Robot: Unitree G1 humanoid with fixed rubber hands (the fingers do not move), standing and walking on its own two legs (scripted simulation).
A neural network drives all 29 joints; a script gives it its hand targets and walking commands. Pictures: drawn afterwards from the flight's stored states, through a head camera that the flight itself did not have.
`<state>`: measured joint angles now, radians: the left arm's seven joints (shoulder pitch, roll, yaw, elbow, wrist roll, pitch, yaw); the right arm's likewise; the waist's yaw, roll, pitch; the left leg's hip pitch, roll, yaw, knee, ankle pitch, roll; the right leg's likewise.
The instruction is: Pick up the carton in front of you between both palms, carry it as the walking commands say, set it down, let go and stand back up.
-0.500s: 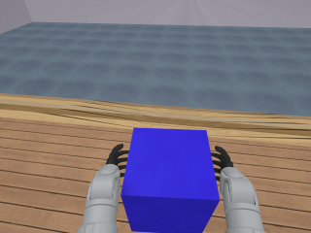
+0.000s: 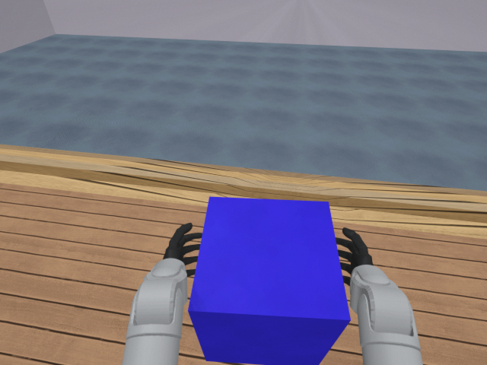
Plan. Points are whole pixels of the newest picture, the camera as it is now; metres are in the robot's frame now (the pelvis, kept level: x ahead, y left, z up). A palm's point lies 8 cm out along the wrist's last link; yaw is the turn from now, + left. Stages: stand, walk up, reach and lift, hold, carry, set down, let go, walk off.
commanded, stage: carry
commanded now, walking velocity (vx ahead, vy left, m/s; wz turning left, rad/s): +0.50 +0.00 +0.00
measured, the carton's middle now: (264, 285) +0.30 -0.01 -0.01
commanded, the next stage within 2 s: none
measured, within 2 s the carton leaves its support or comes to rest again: neither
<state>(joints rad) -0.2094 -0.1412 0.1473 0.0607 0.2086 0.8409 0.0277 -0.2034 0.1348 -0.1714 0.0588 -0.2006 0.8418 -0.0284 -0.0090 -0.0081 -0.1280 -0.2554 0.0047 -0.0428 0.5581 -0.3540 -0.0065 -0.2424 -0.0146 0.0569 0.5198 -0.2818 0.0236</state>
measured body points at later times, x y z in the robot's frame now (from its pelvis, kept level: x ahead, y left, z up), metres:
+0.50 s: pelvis +0.23 +0.03 -0.01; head +0.22 +0.04 +0.44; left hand +0.50 +0.19 +0.08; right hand +0.51 -0.11 +0.09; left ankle +0.29 +0.11 -0.74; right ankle +0.07 -0.10 -0.73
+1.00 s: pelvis +0.55 +0.00 -0.01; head +0.57 -0.01 +0.44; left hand +0.82 +0.16 +0.05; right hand +0.84 -0.14 +0.04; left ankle +0.35 +0.11 -0.64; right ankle +0.63 -0.07 -0.73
